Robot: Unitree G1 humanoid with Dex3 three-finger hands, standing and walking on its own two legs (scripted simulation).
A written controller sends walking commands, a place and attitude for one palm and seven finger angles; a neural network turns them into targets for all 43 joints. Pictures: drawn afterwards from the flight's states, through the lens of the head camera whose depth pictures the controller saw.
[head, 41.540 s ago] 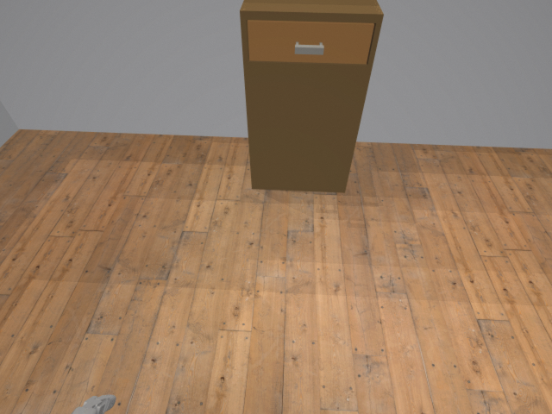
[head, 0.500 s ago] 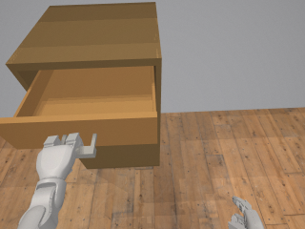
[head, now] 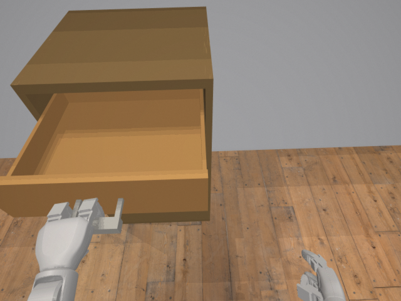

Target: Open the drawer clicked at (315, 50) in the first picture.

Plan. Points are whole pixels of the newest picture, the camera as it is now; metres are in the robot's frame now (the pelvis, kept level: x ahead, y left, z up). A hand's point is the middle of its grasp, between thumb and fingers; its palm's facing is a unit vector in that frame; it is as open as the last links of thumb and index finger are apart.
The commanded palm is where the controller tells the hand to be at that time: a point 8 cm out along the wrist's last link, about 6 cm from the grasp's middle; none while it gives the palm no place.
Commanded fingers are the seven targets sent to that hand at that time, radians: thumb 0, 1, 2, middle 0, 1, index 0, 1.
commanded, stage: pull the drawer open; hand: left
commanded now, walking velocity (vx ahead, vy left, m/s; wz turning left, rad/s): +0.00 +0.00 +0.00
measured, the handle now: (96, 214) +0.27 +0.24 +0.02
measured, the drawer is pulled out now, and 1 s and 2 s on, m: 0.27 0.30 0.30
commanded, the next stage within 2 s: open the thumb to release the handle in 0.66 s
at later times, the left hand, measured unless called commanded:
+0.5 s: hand (74, 268) +0.17 +0.26 +0.00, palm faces -0.02 -0.08 -1.00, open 5.7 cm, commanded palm +0.14 +0.25 +0.05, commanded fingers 0.00 0.90 0.90 -0.40 -1.35 -0.40 -1.35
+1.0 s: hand (64, 265) +0.17 +0.27 +0.00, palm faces +0.02 -0.04 -1.00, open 6.9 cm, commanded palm +0.15 +0.27 +0.05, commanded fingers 0.00 -0.01 0.51 -0.34 -1.25 -0.34 -1.25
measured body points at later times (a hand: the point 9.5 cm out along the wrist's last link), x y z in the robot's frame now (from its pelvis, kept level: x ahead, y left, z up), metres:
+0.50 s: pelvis +0.00 +0.00 +0.00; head +0.03 -0.01 +0.44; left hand +0.17 +0.26 +0.05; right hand +0.21 -0.22 -0.10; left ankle -0.03 +0.13 -0.71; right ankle +0.00 -0.14 -0.71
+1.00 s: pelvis -0.01 +0.00 -0.01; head +0.02 -0.02 +0.44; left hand +0.17 +0.27 +0.05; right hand +0.20 -0.22 -0.11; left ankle -0.03 +0.13 -0.71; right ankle +0.00 -0.14 -0.71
